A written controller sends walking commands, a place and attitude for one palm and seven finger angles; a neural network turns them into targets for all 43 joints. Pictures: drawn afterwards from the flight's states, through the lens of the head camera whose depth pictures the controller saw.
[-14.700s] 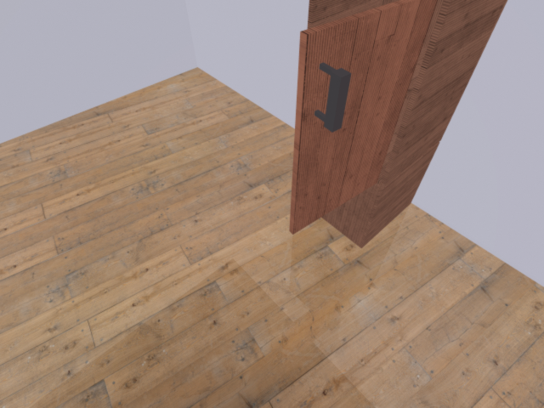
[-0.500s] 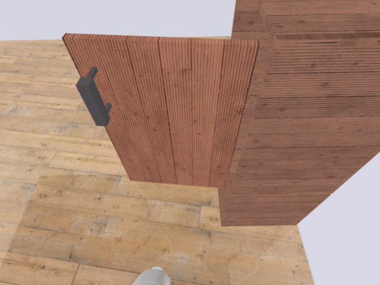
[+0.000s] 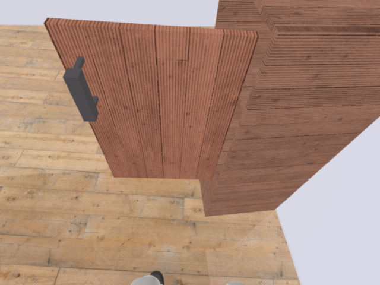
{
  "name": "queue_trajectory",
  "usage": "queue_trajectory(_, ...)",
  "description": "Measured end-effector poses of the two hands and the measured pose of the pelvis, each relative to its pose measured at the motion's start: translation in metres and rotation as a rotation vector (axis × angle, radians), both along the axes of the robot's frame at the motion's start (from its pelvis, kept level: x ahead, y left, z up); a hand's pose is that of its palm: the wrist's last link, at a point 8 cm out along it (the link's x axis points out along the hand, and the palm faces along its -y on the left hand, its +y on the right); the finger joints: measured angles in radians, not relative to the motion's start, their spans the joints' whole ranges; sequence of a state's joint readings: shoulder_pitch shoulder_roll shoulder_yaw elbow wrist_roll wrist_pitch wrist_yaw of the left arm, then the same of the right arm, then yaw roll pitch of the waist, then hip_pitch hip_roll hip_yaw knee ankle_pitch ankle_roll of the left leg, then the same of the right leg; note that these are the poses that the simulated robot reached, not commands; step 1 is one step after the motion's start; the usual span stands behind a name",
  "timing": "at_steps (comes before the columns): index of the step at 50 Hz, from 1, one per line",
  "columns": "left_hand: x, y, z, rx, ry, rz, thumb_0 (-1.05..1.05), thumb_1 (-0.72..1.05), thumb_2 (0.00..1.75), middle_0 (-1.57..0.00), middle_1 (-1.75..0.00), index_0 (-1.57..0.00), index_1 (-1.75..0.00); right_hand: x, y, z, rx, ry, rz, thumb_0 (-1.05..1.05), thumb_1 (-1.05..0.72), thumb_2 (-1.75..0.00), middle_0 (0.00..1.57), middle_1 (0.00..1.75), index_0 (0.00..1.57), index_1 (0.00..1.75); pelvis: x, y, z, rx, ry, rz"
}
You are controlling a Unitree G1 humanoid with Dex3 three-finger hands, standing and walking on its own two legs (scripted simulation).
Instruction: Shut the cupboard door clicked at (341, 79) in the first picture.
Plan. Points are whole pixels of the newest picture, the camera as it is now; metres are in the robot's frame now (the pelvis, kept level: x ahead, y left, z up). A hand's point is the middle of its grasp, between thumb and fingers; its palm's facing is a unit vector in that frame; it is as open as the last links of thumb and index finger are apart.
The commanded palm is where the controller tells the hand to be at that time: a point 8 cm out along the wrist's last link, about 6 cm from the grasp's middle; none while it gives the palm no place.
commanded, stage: come to a stop and stand still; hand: left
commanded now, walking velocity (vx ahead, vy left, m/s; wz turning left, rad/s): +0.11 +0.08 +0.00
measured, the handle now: (85, 89) +0.46 +0.25 +0.12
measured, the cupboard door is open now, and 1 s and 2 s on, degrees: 84 84 84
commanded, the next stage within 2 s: look again from close up in 0.80 s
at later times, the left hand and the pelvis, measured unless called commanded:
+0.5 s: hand out of the picture -0.03 +0.15 -0.19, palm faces +0.12 -0.98 -0.19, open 7.3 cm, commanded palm none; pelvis +0.00 -0.02 -0.01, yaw +3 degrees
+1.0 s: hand out of the picture +0.01 +0.17 -0.18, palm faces +0.03 -0.97 -0.23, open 7.3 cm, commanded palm none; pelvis +0.00 -0.02 -0.01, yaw +2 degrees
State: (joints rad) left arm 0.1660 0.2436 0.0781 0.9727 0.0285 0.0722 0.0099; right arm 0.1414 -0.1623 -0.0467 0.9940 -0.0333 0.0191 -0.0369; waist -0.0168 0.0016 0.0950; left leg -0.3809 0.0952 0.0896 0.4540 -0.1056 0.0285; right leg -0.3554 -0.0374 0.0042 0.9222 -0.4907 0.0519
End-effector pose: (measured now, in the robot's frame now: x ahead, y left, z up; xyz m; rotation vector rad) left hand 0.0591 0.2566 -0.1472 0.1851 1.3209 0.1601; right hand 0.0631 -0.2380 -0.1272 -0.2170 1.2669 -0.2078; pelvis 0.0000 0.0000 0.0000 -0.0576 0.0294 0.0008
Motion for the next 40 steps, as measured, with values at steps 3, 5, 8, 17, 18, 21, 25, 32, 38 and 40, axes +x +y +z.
queue_trajectory(3,0.003,-0.015,0.005,0.005,-0.047,-0.016,0.00,0.91,0.90,-0.19,-0.30,-0.19,-0.30,-0.034,-0.019,-0.007,0.013,0.050,-0.027,0.00,-0.91,-0.90,0.21,0.30,0.20,0.30,-0.009,-0.013,-0.002,0.011,-0.008,0.013)
queue_trajectory(5,-0.002,-0.028,0.005,0.015,-0.080,-0.016,0.00,0.91,0.90,-0.19,-0.30,-0.19,-0.30,-0.056,-0.032,-0.016,0.031,0.090,-0.045,0.00,-0.91,-0.90,0.21,0.30,0.20,0.30,-0.013,-0.025,-0.008,0.049,-0.011,0.019)
queue_trajectory(8,-0.022,-0.051,0.010,0.014,-0.065,-0.007,0.00,0.91,0.90,-0.19,-0.30,-0.20,-0.30,-0.081,-0.045,-0.022,0.060,0.154,-0.062,0.00,-0.91,-0.90,0.20,0.30,0.20,0.30,-0.017,-0.035,-0.005,0.067,-0.025,0.027)
queue_trajectory(17,-0.069,-0.074,0.015,-0.018,0.035,0.060,0.01,0.93,0.90,-0.20,-0.30,-0.20,-0.30,-0.102,-0.044,-0.015,0.097,0.240,-0.040,0.01,-0.91,-0.90,0.20,0.30,0.19,0.29,-0.007,-0.041,0.004,0.079,-0.014,0.045)
queue_trajectory(18,-0.073,-0.074,0.013,-0.022,0.045,0.072,0.01,0.93,0.90,-0.20,-0.30,-0.20,-0.30,-0.099,-0.042,-0.015,0.094,0.246,-0.029,0.01,-0.91,-0.90,0.20,0.30,0.19,0.29,-0.006,-0.040,0.004,0.080,-0.012,0.048)
queue_trajectory(21,-0.085,-0.069,0.004,-0.035,0.083,0.109,0.00,0.92,0.90,-0.20,-0.30,-0.20,-0.30,-0.082,-0.033,-0.018,0.078,0.234,0.005,0.01,-0.91,-0.90,0.20,0.30,0.19,0.29,-0.002,-0.032,-0.002,0.076,-0.010,0.058)
queue_trajectory(25,-0.097,-0.061,-0.008,-0.048,0.138,0.138,0.00,0.91,0.90,-0.20,-0.30,-0.20,-0.30,-0.049,-0.016,-0.021,0.061,0.169,0.043,0.01,-0.91,-0.90,0.20,0.30,0.19,0.29,0.002,-0.022,-0.007,0.077,-0.016,0.058)
queue_trajectory(32,-0.090,-0.057,-0.008,-0.063,0.159,0.117,0.00,0.91,0.90,-0.20,-0.30,-0.20,-0.30,-0.002,-0.001,-0.017,0.052,0.049,0.062,0.01,-0.94,-0.90,0.20,0.30,0.20,0.29,0.008,-0.013,-0.005,0.071,-0.022,0.044)
queue_trajectory(38,-0.073,-0.055,-0.007,-0.063,0.116,0.091,0.00,0.91,0.90,-0.20,-0.30,-0.20,-0.30,0.009,0.004,-0.015,0.063,0.011,0.058,0.00,-0.93,-0.90,0.20,0.30,0.20,0.30,0.010,-0.011,-0.003,0.071,-0.026,0.040)
queue_trajectory(40,-0.068,-0.054,-0.007,-0.062,0.101,0.084,0.00,0.91,0.90,-0.20,-0.30,-0.20,-0.30,0.007,0.004,-0.015,0.062,0.014,0.055,0.00,-0.93,-0.90,0.20,0.30,0.20,0.30,0.010,-0.011,-0.003,0.072,-0.028,0.040)
